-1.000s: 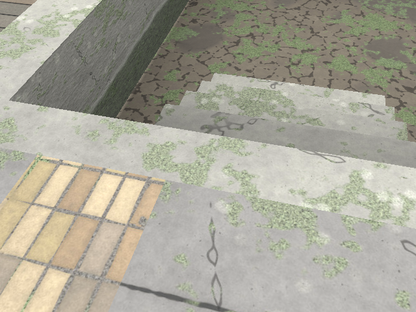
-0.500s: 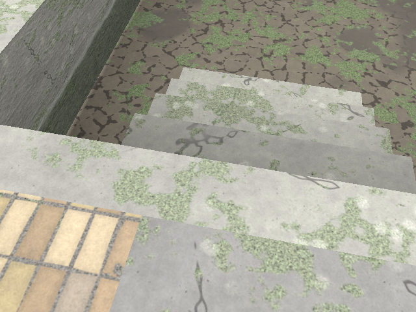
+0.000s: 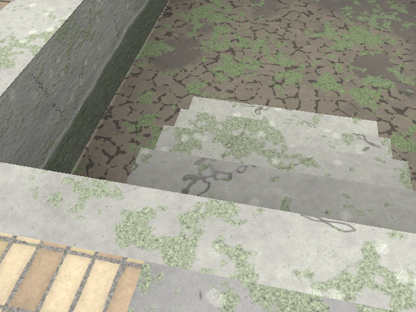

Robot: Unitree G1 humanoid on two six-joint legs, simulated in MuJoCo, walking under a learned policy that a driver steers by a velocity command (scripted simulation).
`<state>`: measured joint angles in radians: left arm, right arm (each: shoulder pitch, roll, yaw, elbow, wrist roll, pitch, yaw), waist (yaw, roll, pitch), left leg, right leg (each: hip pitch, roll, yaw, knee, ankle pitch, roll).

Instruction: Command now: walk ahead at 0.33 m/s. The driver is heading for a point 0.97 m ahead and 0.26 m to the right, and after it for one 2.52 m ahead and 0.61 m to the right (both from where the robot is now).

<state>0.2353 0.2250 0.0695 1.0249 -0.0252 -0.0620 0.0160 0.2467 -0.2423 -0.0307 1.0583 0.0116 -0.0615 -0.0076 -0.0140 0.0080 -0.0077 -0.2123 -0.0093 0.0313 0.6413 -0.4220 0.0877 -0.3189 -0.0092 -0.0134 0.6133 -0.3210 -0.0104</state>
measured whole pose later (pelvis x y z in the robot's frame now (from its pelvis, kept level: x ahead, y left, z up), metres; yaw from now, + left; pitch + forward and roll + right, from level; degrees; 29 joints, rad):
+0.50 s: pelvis +0.21 -0.02 -0.01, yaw +0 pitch +2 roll -1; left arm -0.06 0.22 0.04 0.84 0.05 -0.07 -0.04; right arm 0.50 -0.22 -0.02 1.11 -0.11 -0.09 0.08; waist -0.05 0.00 0.04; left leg 0.06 0.01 -0.04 0.70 -0.48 0.04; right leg -0.49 0.05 -0.08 0.59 -0.14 -0.09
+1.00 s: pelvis +0.47 +0.03 +0.00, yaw -2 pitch +2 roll -2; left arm 0.50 0.15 0.03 1.07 0.06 -0.11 -0.06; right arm 0.03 -0.19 -0.02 0.87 -0.05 -0.07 0.03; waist 0.09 0.01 -0.01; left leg -0.45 0.05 0.02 0.50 -0.08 0.07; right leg 0.02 0.00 0.00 0.36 -0.40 -0.01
